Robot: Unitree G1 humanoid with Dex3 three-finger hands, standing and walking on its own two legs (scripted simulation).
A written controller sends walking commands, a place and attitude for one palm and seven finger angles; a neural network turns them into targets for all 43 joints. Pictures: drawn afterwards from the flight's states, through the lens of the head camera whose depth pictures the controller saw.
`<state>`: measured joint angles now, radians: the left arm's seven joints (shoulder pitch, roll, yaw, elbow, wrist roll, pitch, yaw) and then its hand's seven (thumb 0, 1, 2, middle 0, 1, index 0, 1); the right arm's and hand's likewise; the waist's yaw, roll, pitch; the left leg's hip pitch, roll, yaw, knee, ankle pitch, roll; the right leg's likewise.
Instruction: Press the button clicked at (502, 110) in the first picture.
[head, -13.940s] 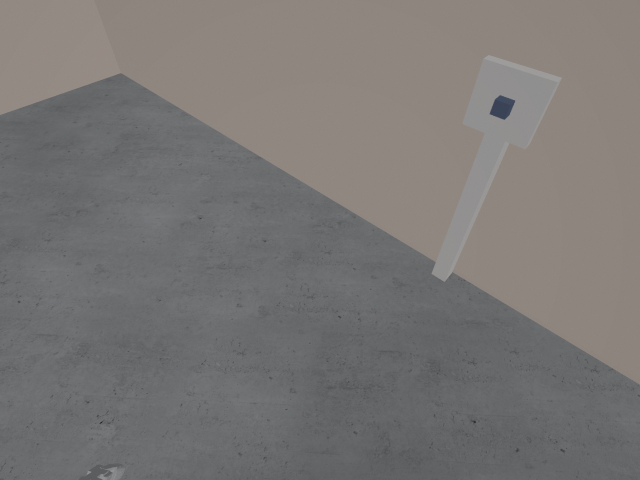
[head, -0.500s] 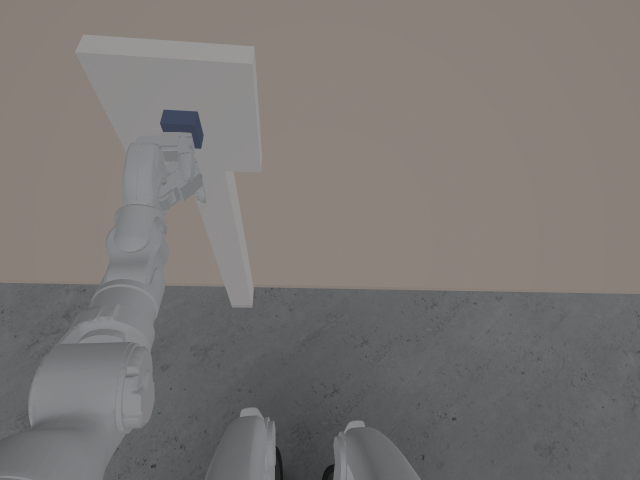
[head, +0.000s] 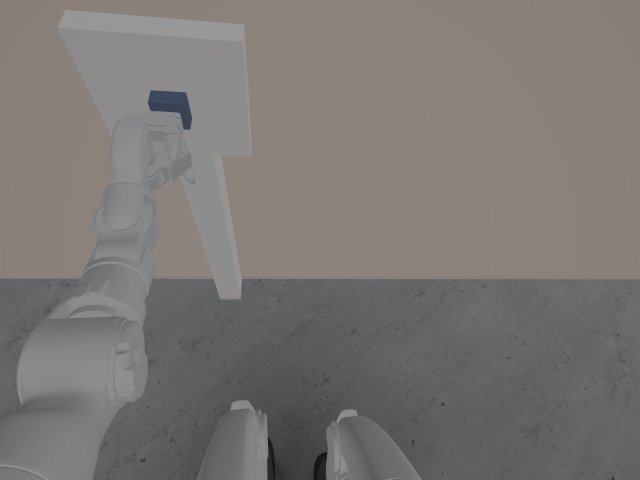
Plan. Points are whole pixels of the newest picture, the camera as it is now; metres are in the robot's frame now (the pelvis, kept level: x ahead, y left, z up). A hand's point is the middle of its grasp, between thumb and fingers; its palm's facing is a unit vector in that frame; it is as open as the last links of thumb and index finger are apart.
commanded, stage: pull the fist back off the button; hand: left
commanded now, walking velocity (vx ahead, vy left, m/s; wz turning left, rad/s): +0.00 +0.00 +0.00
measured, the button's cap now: (172, 105) +0.55 +0.15 +0.10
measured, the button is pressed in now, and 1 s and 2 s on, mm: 9 0 0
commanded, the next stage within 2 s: draw the hand back to the body in 1.00 s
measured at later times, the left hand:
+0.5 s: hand (187, 170) +0.48 +0.13 +0.06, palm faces -0.03 -1.00 -0.01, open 3.3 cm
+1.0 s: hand (188, 226) +0.40 +0.13 +0.06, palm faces -0.05 -1.00 -0.02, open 3.1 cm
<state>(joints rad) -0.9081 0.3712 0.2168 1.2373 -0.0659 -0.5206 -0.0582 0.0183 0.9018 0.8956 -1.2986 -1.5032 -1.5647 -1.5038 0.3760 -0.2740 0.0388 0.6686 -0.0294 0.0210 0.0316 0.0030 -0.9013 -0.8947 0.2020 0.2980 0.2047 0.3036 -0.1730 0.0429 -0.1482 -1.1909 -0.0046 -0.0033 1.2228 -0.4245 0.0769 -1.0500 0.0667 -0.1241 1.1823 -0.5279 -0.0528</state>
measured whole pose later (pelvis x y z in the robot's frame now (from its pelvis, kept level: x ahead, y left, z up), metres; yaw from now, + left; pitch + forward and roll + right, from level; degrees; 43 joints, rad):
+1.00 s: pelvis +0.04 +0.00 +0.03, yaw +0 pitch +18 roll -3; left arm -0.24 0.19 0.06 0.55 -0.15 -0.45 -0.09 0.02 0.90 0.90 -1.30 -1.50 -1.30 -1.50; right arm 0.25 -0.25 0.01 0.53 0.01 0.08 0.03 0.01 -0.90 -0.89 0.20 0.30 0.20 0.30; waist -0.04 0.03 -0.16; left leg -0.95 -0.01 0.04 1.12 -0.48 0.07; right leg -0.83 0.07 -0.07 1.09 -0.57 -0.05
